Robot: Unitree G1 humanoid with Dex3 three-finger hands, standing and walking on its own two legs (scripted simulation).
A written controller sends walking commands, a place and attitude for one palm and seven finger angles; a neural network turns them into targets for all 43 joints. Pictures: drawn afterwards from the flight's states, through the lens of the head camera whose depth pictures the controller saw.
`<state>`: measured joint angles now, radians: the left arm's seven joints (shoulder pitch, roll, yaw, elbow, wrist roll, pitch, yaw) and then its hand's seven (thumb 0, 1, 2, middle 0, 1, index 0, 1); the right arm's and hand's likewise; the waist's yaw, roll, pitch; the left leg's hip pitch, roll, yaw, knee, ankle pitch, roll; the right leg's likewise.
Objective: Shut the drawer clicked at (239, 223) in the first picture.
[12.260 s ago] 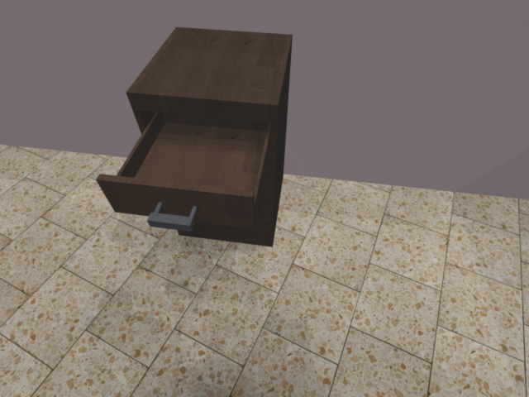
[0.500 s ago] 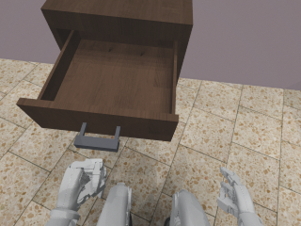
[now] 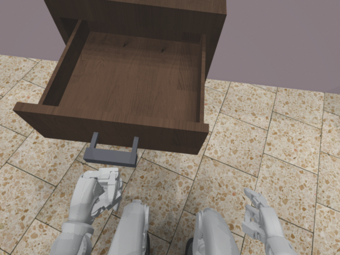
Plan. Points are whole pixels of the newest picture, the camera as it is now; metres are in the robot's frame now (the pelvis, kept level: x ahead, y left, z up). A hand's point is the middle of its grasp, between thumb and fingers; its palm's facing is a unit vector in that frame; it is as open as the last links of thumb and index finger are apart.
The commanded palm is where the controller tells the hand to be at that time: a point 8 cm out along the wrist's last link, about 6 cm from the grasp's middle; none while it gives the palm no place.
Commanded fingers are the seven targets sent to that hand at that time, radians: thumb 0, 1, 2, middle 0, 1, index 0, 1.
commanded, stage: bring the fist close to the handle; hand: left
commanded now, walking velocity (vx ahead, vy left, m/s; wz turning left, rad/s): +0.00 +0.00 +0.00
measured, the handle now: (113, 148) +0.34 +0.15 +0.02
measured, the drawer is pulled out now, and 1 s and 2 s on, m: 0.28 0.22 0.09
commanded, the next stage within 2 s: push the drawer shut in 0.08 s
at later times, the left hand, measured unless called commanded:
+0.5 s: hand (123, 185) +0.26 +0.12 +0.02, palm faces -0.09 -1.00 -0.01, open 3.2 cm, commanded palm +0.26 +0.16 +0.02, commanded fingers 0.00 0.90 0.90 -1.40 -1.60 -1.40 -1.60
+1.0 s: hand (130, 158) +0.32 +0.11 +0.02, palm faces -0.10 -0.99 -0.04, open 3.4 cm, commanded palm +0.32 +0.16 +0.02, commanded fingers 0.00 0.90 0.90 -1.40 -1.60 -1.40 -1.60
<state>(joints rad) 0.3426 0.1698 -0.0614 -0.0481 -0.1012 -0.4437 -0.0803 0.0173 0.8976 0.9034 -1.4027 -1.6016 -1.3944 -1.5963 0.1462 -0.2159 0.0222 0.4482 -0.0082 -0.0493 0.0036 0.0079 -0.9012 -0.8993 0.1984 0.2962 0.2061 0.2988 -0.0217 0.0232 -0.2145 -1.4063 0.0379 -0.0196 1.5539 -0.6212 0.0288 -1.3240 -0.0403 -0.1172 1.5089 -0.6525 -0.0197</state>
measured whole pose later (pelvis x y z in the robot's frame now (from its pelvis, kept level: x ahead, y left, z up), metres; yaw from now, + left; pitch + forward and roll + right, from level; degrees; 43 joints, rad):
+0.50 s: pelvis +0.00 +0.00 +0.00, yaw +0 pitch +27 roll -4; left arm 0.24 0.18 -0.06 0.02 -0.10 -0.44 -0.07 0.02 0.89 0.93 -1.40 -1.60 -1.40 -1.60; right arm 0.13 -0.22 0.03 0.46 -0.01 -0.03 0.00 0.01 -0.90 -0.90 0.20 0.30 0.21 0.30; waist -0.02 0.02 -0.21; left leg -1.40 0.04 -0.03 1.55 -0.62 0.02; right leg -1.32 -0.04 -0.12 1.51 -0.65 -0.03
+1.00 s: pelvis -0.01 +0.00 +0.01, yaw +0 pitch +26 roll -3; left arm -0.06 0.18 -0.03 0.29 -0.09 -0.44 -0.03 0.05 0.92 0.95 -1.40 -1.60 -1.40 -1.60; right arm 0.16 -0.24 0.02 0.53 -0.01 -0.01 0.01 0.01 -0.90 -0.90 0.20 0.30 0.21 0.30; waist -0.05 0.03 -0.20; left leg -1.39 0.04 -0.02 1.51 -0.59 0.02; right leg -1.31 -0.04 -0.11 1.48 -0.62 -0.03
